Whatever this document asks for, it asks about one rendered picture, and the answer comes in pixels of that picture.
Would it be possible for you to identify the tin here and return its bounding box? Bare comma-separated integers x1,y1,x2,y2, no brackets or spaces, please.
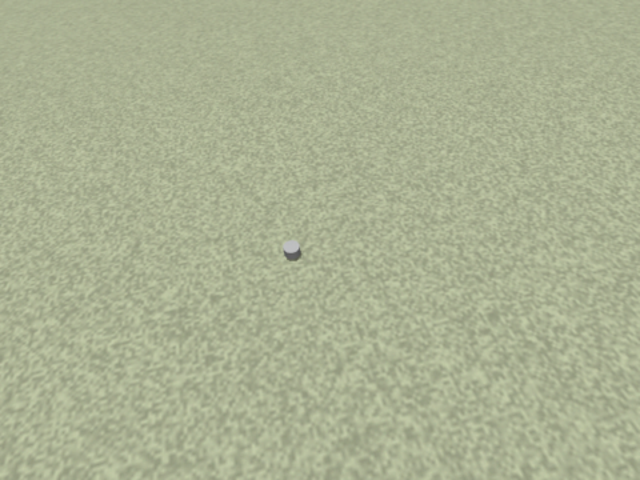
283,240,300,259

